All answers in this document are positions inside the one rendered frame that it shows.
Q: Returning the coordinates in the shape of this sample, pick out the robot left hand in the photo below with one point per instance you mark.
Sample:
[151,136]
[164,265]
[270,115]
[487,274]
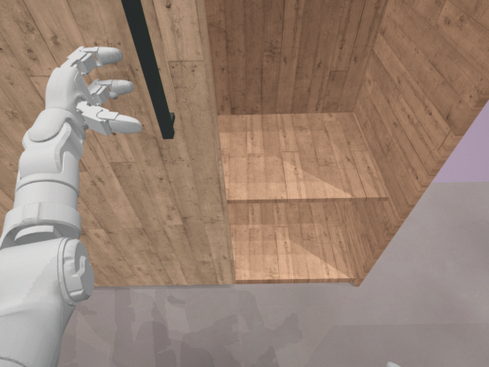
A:
[67,90]

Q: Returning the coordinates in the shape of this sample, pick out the left robot forearm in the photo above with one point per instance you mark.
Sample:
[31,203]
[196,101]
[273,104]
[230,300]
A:
[47,188]

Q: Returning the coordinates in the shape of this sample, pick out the robot left upper arm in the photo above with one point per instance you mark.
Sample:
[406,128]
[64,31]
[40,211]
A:
[40,285]

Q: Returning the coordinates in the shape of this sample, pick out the handle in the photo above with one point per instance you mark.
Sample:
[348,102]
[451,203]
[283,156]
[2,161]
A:
[142,41]

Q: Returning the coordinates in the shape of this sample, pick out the wardrobe door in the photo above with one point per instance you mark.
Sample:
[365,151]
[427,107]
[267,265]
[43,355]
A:
[153,211]

